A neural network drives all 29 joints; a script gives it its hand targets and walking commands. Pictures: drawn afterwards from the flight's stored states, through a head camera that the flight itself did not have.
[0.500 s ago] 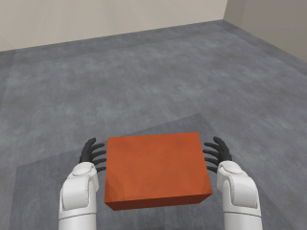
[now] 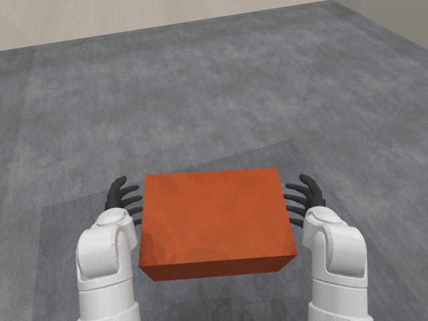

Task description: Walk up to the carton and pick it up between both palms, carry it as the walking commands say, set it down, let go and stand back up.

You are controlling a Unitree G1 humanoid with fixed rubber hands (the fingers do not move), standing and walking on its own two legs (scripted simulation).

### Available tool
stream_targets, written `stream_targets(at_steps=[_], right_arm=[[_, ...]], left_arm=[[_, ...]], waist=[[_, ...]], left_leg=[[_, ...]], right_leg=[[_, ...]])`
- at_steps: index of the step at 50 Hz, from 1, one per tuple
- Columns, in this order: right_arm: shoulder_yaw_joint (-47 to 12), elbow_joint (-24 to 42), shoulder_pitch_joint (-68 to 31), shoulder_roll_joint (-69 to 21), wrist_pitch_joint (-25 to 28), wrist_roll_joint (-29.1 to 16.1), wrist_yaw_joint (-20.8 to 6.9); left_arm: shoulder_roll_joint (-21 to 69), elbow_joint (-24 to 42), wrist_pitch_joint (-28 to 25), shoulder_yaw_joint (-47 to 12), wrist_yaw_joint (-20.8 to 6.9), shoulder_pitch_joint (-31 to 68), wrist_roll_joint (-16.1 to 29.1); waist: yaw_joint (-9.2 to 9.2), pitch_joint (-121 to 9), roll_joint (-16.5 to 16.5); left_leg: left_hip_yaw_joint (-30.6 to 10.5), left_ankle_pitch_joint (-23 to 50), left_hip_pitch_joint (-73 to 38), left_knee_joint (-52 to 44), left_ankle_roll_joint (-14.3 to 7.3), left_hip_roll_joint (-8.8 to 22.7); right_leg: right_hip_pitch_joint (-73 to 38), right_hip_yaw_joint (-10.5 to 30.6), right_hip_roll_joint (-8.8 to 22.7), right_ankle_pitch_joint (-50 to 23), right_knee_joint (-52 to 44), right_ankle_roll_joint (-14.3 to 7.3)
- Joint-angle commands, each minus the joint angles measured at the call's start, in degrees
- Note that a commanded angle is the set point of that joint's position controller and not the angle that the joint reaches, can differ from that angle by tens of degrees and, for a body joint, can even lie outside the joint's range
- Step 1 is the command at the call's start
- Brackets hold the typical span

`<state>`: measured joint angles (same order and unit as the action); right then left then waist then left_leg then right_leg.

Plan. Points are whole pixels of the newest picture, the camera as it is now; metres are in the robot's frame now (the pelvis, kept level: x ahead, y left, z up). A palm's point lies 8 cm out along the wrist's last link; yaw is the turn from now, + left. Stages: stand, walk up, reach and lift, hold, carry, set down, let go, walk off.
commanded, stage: carry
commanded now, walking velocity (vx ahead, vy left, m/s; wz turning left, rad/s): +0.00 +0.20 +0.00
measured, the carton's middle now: (214, 225) +0.30 +0.01 -0.01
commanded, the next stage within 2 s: none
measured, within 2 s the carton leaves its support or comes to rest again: neither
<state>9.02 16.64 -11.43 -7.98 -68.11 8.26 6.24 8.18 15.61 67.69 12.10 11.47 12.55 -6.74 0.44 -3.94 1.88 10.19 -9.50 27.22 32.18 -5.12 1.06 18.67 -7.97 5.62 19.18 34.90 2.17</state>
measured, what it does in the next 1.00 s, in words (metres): steps to the left: right foot, then left foot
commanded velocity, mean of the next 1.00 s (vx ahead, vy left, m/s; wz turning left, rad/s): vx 0.00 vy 0.20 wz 0.00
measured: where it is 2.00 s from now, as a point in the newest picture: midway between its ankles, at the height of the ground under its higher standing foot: outside the picture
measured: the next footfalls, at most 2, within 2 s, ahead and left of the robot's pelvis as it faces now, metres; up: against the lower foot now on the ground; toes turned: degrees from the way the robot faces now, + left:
right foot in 0.46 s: -0.02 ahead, -0.06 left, +0.00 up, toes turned -11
left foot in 0.86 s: -0.02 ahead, +0.25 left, +0.00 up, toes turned +7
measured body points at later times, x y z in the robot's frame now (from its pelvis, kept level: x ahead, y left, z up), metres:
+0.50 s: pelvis -0.03 +0.03 +0.00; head -0.03 +0.02 +0.45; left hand +0.25 +0.21 +0.08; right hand +0.26 -0.13 +0.07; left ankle +0.04 +0.11 -0.72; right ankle -0.06 -0.05 -0.73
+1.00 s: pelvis -0.08 +0.15 +0.01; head -0.07 +0.17 +0.46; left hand +0.19 +0.34 +0.06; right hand +0.21 +0.00 +0.07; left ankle -0.06 +0.24 -0.73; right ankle -0.10 +0.01 -0.66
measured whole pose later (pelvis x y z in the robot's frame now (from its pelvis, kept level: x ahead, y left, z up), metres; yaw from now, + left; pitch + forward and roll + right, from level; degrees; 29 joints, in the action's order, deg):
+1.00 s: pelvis -0.08 +0.15 +0.01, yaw +1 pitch +4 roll -1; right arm 7.5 13.5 -11.7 -8.0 -68.0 7.6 7.0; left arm 7.7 16.6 68.6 12.5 11.8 9.7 -6.9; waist 0.6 -3.2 -0.8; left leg 6.1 -13.9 20.6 30.6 -1.7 2.4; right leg 29.3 -5.9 5.1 30.8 58.2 3.1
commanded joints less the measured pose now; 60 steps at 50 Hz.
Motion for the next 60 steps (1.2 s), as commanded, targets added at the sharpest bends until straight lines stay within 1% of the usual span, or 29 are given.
stream_targets(at_steps=[1, 3, 6, 7, 8, 9, 11, 13, 18, 20, 21, 22, 23, 24, 26, 27, 29, 33, 39, 41, 42, 43, 44, 45, 46, 49, 57, 59, 60], right_arm=[[-41.4, 6.2, -30.7, -51.1, -0.1, -25.9, -18.3], [-41.3, 5.1, -30.8, -51.7, -0.2, -25.7, -18.6], [-41.1, 1.8, -28.3, -52.5, -0.4, -26.7, -19.4], [-40.8, 0.9, -28.0, -52.1, -0.5, -26.8, -19.6], [-40.9, -0.1, -28.2, -51.7, -0.6, -27.0, -20.0], [-40.9, -0.9, -27.2, -52.3, -0.4, -27.2, -20.1], [-41.2, 0.8, -28.2, -52.2, -0.1, -27.4, -20.2], [-41.1, 2.8, -29.3, -52.5, 0.1, -27.1, -19.7], [-41.0, 5.1, -29.5, -51.4, 0.4, -26.1, -18.6], [-40.4, 2.7, -26.7, -51.5, 0.1, -24.9, -18.3], [-40.5, 2.3, -26.3, -51.6, 0.1, -24.6, -18.2], [-40.8, 2.6, -26.7, -52.0, 0.1, -24.7, -18.1], [-40.6, 2.6, -26.2, -51.4, 0.1, -24.5, -17.9], [-40.8, 2.4, -27.8, -51.7, -0.1, -24.2, -17.9], [-42.9, 4.0, -32.4, -52.7, 0.5, -26.2, -18.3], [-43.6, 4.6, -33.1, -53.2, 0.8, -27.0, -18.4], [-43.8, 4.4, -32.1, -54.2, 0.9, -27.8, -18.0], [-44.0, 3.6, -30.2, -52.4, 0.1, -27.9, -17.5], [-43.6, 3.1, -29.6, -51.0, -0.9, -27.9, -17.8], [-43.3, 2.7, -29.5, -50.9, -1.2, -27.8, -18.4], [-42.8, 2.2, -29.5, -51.1, -1.1, -28.0, -18.8], [-42.0, 1.2, -28.5, -51.2, -1.0, -28.1, -19.0], [-41.3, -0.8, -26.9, -52.7, -0.9, -27.5, -19.4], [-40.9, -0.7, -26.5, -52.9, -0.3, -26.9, -19.5], [-40.3, -0.4, -27.2, -53.1, 0.1, -26.5, -19.7], [-39.6, 3.4, -28.1, -53.4, 1.2, -26.2, -19.2], [-39.8, 2.4, -24.0, -50.6, 0.8, -23.1, -17.8], [-40.9, 2.8, -25.1, -50.9, 0.7, -23.4, -17.6], [-41.6, 3.8, -26.1, -51.4, 0.8, -24.1, -17.5]], left_arm=[[52.9, 0.9, 1.8, -44.3, -24.4, 27.3, 27.2], [53.2, 1.0, 2.0, -44.5, -24.4, 28.7, 27.1], [52.5, 1.9, 2.3, -45.1, -23.9, 27.9, 26.2], [52.4, 2.0, 2.4, -44.8, -23.8, 27.8, 25.9], [52.2, 1.9, 2.4, -44.4, -23.7, 28.2, 25.2], [52.4, 1.9, 2.3, -44.6, -23.9, 28.9, 25.0], [53.2, 1.3, 1.7, -45.3, -23.9, 30.1, 25.7], [54.3, 2.0, 1.6, -46.2, -24.0, 30.7, 27.1], [53.7, 1.7, 1.7, -46.0, -24.1, 29.2, 27.9], [53.2, 1.8, 1.8, -45.6, -24.4, 29.0, 27.6], [52.7, 1.8, 1.7, -45.2, -24.6, 29.1, 27.6], [52.3, 2.0, 1.6, -44.9, -24.8, 29.1, 27.7], [51.6, 1.3, 1.7, -44.0, -25.2, 27.7, 27.5], [52.0, -0.8, 1.6, -43.1, -25.2, 27.3, 27.2], [53.7, -0.7, 1.5, -43.3, -25.5, 28.5, 27.0], [53.8, 0.9, 1.4, -43.4, -25.6, 30.1, 27.6], [53.1, 4.5, 1.2, -43.5, -25.5, 32.7, 28.3], [50.6, 1.7, 1.8, -40.1, -25.1, 25.5, 25.4], [50.2, 1.6, 2.3, -41.0, -24.8, 23.3, 23.8], [50.3, 1.7, 2.4, -42.4, -24.5, 23.8, 23.7], [50.3, 2.5, 2.4, -43.4, -24.3, 25.9, 24.0], [50.7, 2.3, 2.3, -43.7, -24.2, 27.2, 24.1], [51.5, 1.4, 2.1, -43.7, -24.5, 28.0, 24.1], [52.6, 3.3, 1.8, -45.6, -24.6, 30.8, 25.7], [53.5, 4.3, 1.3, -47.3, -24.7, 33.9, 27.2], [54.8, 7.3, 0.6, -49.6, -24.6, 36.6, 30.2], [52.5, 0.9, 2.0, -45.6, -25.1, 27.8, 28.5], [52.3, 0.3, 1.8, -44.5, -25.6, 27.6, 28.1], [52.1, 0.3, 1.7, -43.9, -25.7, 27.1, 27.9]], waist=[[-0.26, -16.3, -14.9], [-0.26, -14.2, -13.6], [-0.82, -16.6, -4.9], [-0.79, -18.5, 1.4], [-1.06, -19.6, 10.9], [-1.61, -18.9, 14.7], [-1.54, -16.5, 7.9], [-1.26, -17.6, 3.2], [-1.16, -20.8, 5.7], [-0.29, -20.7, 4.5], [-0.18, -20.3, 0.6], [0.17, -18.6, -7.4], [-0.22, -16.8, -17.4], [-0.23, -14.8, -13.0], [-0.08, -12.2, -6.4], [-0.17, -11.9, -6.4], [-0.25, -12.7, -8.8], [0.11, -15.5, -15.1], [0.36, -17.4, -17.8], [-0.67, -18.9, -10.6], [-1.21, -19.8, 0.1], [-1.27, -19.4, 15.9], [-1.29, -19.2, 15.6], [-1.58, -18.0, 14.9], [-1.69, -16.0, 11.4], [-1.32, -16.9, 8.6], [-0.47, -19.4, 5.1], [0.03, -20.2, -0.3], [0.28, -18.9, -8.1]], left_leg=[[-5.9, -9.9, -2.8, 8.0, 4.1, 3.2], [-6.1, -13.1, -0.5, 7.9, 4.4, 2.5], [-6.7, 6.6, -11.7, -4.8, 4.1, 3.9], [-10.9, 21.8, -16.3, -4.6, 2.7, 7.8], [-17.4, 34.4, -20.7, -5.7, 0.0, 14.2], [-20.1, 34.0, -21.2, -7.8, -2.9, 16.9], [-20.4, 19.1, -19.4, -11.4, -4.0, 16.0], [-16.2, 14.3, -18.7, -10.9, -3.8, 13.7], [-13.6, 6.5, -17.0, -12.8, -3.8, 12.8], [-11.0, 1.3, -14.3, -11.7, -1.5, 11.1], [-9.7, -1.5, -10.3, -8.7, 0.4, 9.6], [-7.3, -4.1, -2.4, -1.3, 3.0, 6.0], [-4.1, -16.4, 7.4, 11.7, 5.5, 1.9], [-9.5, -17.6, 10.3, 19.3, 4.8, 3.5], [-10.3, -12.9, 8.9, 22.1, 5.2, 3.6], [-8.9, -11.5, 9.0, 21.8, 5.5, 2.9], [-6.3, -10.2, 7.6, 20.7, 6.7, 1.1], [-3.9, -11.3, 3.0, 15.7, 7.3, -0.8], [-2.4, -10.6, -3.7, -2.1, 6.8, -2.0], [-5.5, 2.1, -14.8, -15.4, 5.5, 2.3], [-13.1, 16.1, -22.9, -13.5, 3.0, 9.1], [-24.1, 43.1, -30.2, -9.1, -1.0, 19.0], [-19.6, 46.3, -26.8, -6.0, -4.5, 19.2], [-16.8, 39.5, -23.3, -6.3, -5.3, 17.4], [-15.5, 32.1, -21.0, -7.5, -4.2, 15.0], [-11.0, 24.9, -20.8, -7.8, -3.4, 12.3], [-13.5, 15.0, -19.7, -8.5, -4.3, 11.8], [-11.9, 12.3, -13.1, -4.7, -0.7, 9.5], [-9.5, 4.5, -4.5, 1.3, 2.1, 5.8]], right_leg=[[-5.9, 18.2, 18.2, -16.4, -9.9, -8.7], [-6.3, 16.3, 19.0, -25.3, -8.5, -9.0], [-4.0, 6.3, 10.9, -28.1, 1.6, -2.0], [-0.9, 3.7, 7.6, -19.8, 6.9, 0.5], [5.2, 0.5, 3.8, -1.4, 12.5, 2.2], [8.8, -1.2, -0.3, 15.9, 15.7, 1.7], [12.5, 1.0, -1.3, 17.1, 23.0, 0.2], [12.1, 1.7, -1.8, 12.1, 22.2, -1.0], [2.3, -0.7, -3.5, 8.1, 8.2, -2.4], [-5.7, -1.8, -2.1, -0.2, -6.2, -2.8], [-10.8, 2.6, 1.8, -2.6, -11.2, -3.0], [-15.4, 14.8, 10.6, -4.3, -15.9, -5.2], [-18.4, 29.2, 24.5, -23.5, -16.9, -9.4], [-16.0, 26.2, 25.4, -31.7, -14.3, -13.4], [-13.8, 17.3, 18.9, -36.9, -11.2, -9.7], [-14.3, 13.4, 16.4, -40.6, -10.5, -7.9], [-16.0, 8.5, 13.4, -46.7, -9.2, -6.6], [-18.1, 6.5, 12.8, -53.1, -7.3, -6.1], [-18.4, 6.8, 13.6, -42.7, -4.2, -5.4], [-11.3, 4.7, 10.6, -26.7, 1.3, -1.7], [-1.8, 2.9, 8.0, -10.8, 7.8, 0.5], [11.4, -0.6, 1.7, 14.1, 18.1, 2.3], [12.0, 1.8, 0.2, 20.0, 23.8, 1.5], [13.4, 2.7, -0.3, 19.1, 25.6, 1.0], [14.3, 2.9, -1.0, 15.7, 28.3, 0.7], [13.5, 1.8, -2.4, 9.3, 26.1, 0.2], [-0.1, -1.3, -4.0, 2.4, -2.5, -2.3], [-11.6, 3.0, 1.8, -6.8, -12.5, -2.5], [-17.5, 13.8, 10.5, -15.4, -15.6, -4.6]])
